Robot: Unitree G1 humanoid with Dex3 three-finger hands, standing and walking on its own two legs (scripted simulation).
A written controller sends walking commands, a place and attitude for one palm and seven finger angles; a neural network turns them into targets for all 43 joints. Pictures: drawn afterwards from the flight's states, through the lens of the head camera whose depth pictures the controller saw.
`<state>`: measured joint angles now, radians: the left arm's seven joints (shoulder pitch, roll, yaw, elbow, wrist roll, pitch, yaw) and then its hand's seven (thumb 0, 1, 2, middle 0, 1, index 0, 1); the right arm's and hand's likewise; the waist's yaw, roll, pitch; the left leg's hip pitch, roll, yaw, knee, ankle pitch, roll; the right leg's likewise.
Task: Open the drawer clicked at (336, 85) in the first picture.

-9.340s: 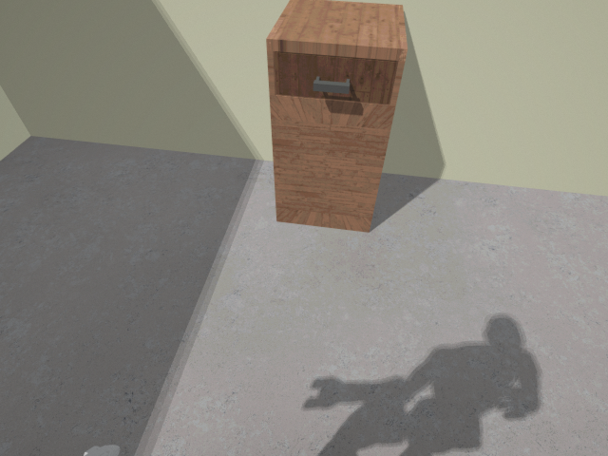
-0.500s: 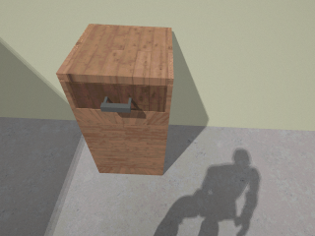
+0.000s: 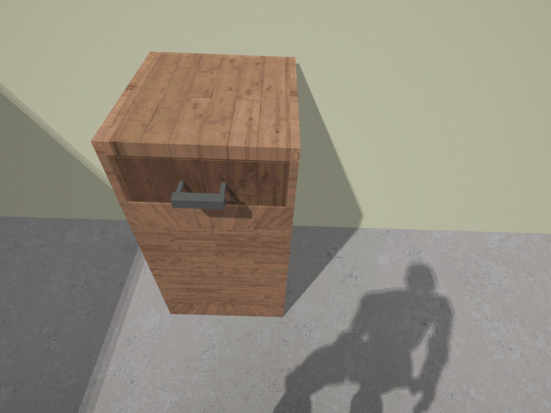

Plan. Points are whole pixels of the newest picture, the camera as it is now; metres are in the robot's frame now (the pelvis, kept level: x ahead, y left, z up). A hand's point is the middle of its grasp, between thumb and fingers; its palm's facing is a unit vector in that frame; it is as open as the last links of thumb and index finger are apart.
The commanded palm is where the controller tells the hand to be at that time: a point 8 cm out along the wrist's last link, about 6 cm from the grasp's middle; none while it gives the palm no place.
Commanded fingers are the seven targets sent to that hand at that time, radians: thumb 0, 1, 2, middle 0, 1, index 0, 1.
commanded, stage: shuffle to correct the standing spot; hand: left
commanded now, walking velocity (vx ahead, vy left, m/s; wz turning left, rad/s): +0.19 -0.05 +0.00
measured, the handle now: (200, 193) +0.57 +0.21 -0.06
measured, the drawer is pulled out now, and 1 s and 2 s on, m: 0.00 0.00 0.00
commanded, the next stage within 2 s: come to a stop and stand still in 0.06 s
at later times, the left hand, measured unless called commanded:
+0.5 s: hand out of the picture +0.06 +0.16 -0.17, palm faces +0.06 -0.98 -0.18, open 7.3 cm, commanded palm none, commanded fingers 0.00 0.90 0.90 -0.20 -0.30 -0.20 -0.30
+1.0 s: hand out of the picture +0.13 +0.18 -0.17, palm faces +0.01 -0.97 -0.23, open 7.3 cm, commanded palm none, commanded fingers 0.00 0.90 0.90 -0.20 -0.30 -0.20 -0.30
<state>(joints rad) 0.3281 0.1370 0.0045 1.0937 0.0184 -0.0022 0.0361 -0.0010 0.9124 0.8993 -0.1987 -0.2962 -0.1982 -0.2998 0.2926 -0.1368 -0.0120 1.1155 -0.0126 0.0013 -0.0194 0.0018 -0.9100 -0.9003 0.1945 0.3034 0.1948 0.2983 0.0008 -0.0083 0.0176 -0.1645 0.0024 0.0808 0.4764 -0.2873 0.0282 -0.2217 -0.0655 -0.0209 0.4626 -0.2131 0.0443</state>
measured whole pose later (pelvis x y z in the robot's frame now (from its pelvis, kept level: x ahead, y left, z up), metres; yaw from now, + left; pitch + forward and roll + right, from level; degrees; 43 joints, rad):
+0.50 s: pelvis +0.07 +0.00 +0.00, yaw +0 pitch +0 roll -1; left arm 0.32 0.12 0.03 1.06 0.02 0.02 0.05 0.01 0.92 0.90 -0.20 -0.30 -0.20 -0.30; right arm 0.26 -0.15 -0.03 1.07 -0.01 0.00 -0.06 0.01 -0.92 -0.90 0.20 0.30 0.20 0.30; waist 0.01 0.01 0.05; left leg -0.11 0.03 0.09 0.52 -0.33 0.02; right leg -0.22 -0.05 -0.04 0.61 -0.23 0.02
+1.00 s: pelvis +0.03 -0.01 -0.01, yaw +0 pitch -1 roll +0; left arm 0.24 0.21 0.00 0.87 0.01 0.02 0.04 0.00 0.91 0.90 -0.20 -0.30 -0.20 -0.30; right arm 0.22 -0.22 -0.04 0.92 -0.02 0.01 -0.03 0.00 -0.91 -0.90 0.19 0.30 0.19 0.30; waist -0.01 -0.02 0.00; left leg -0.18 0.03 0.07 0.61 -0.41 0.01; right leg -0.25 -0.06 -0.05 0.62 -0.34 0.03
